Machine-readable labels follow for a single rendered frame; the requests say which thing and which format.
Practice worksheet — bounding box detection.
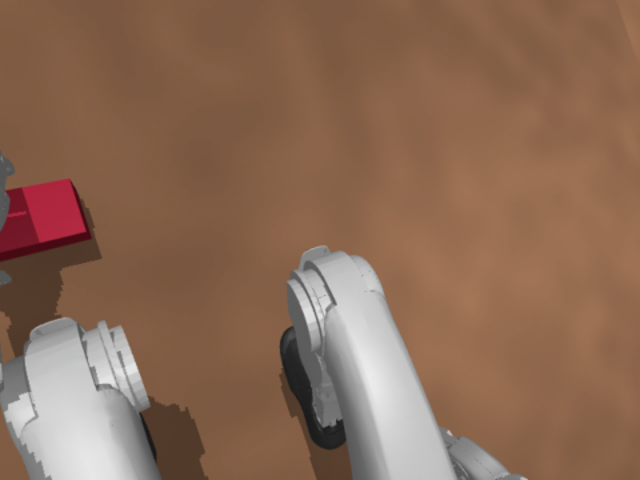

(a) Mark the left robot foot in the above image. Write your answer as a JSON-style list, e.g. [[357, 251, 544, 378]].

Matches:
[[139, 412, 157, 465]]

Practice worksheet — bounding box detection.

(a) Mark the right robot hand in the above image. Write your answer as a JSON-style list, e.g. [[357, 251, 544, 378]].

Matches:
[[439, 426, 511, 480]]

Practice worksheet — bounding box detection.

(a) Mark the right robot foot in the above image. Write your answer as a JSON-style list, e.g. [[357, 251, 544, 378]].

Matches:
[[280, 326, 346, 450]]

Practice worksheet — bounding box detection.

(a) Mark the carton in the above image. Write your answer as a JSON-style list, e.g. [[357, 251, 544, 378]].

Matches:
[[0, 179, 92, 262]]

